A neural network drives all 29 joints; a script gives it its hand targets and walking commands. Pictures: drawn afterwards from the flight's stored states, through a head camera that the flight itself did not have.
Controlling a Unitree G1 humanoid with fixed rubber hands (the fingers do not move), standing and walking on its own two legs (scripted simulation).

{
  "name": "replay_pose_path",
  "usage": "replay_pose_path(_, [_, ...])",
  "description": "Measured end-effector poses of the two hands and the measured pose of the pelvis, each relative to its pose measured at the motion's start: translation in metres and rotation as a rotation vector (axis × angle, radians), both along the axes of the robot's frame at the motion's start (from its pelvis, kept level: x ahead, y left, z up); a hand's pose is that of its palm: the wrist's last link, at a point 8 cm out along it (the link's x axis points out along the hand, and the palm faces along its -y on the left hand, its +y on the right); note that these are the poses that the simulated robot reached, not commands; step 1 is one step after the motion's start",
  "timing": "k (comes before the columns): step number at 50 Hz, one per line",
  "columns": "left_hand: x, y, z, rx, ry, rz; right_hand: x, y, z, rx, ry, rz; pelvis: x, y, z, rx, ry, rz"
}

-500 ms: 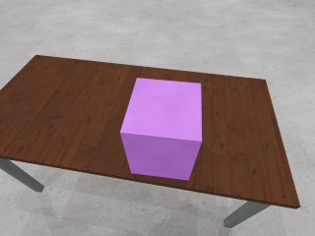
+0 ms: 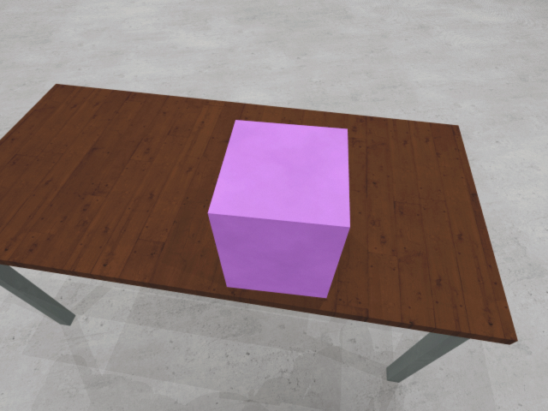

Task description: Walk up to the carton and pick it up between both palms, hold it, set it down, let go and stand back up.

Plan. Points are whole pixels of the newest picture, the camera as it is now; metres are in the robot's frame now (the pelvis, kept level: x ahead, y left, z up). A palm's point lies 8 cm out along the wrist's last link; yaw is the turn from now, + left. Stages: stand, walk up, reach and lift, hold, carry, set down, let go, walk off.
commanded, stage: walk up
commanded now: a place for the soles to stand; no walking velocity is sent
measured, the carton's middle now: (283, 213) +0.45 -0.01 -0.03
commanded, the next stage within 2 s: reach and lift in 1.04 s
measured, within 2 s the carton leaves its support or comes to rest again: neither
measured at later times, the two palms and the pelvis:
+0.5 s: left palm out of the picture +0.02 +0.26 -0.13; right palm out of the picture +0.00 -0.25 -0.13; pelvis -0.04 +0.01 +0.00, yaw -3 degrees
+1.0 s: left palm out of the picture +0.07 +0.27 -0.12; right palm out of the picture +0.03 -0.25 -0.12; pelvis -0.03 +0.01 -0.01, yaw -4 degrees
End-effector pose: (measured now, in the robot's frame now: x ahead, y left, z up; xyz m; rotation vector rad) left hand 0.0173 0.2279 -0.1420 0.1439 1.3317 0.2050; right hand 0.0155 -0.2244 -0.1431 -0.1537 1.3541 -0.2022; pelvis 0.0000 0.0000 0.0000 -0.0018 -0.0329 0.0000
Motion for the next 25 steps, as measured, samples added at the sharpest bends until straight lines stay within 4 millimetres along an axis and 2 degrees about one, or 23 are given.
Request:
replay_pose_path(8, [0.017, 0.029, 0.004, 0.046, -0.088, -0.055, 0.01, -0.019, 0.01, -0.053, -0.1, 0.01, -0.019, 0.006, -0.003, 0.012, 0.007, -0.018])
replay_pose_path(16, [0.001, 0.03, 0.013, 0.061, -0.104, -0.081, 0.011, -0.034, 0.012, -0.051, -0.145, 0.028, -0.031, 0.001, -0.004, 0.013, 0.016, -0.028])
replay_pose_path(20, [-0.004, 0.031, 0.012, 0.052, -0.085, -0.092, 0.002, -0.032, 0.014, -0.053, -0.155, 0.038, -0.035, 0.004, -0.004, 0.008, 0.017, -0.034])
replay_pose_path(25, [0.003, 0.034, 0.011, 0.03, -0.106, -0.101, -0.017, -0.025, 0.016, -0.051, -0.122, 0.033, -0.036, 0.009, -0.004, 0.008, 0.015, -0.044])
